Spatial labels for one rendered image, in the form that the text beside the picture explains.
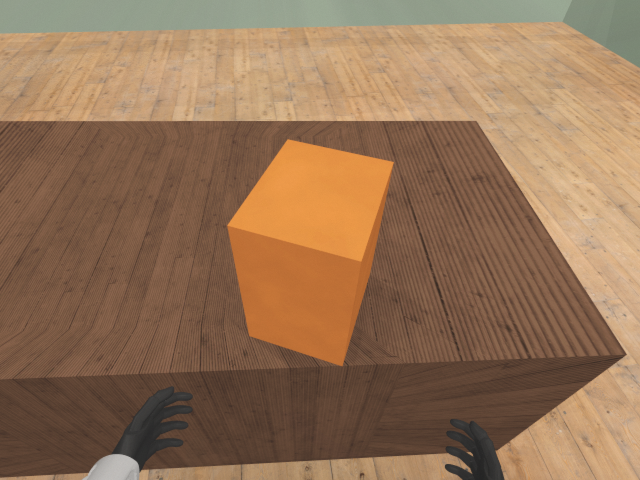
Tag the pedestal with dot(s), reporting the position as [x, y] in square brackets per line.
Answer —
[117, 280]

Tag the left robot forearm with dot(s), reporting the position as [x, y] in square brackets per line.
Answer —
[114, 467]

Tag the carton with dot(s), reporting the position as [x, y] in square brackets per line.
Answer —
[303, 243]

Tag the robot right hand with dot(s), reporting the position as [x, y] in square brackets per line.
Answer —
[484, 463]

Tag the robot left hand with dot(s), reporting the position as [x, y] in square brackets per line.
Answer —
[138, 440]

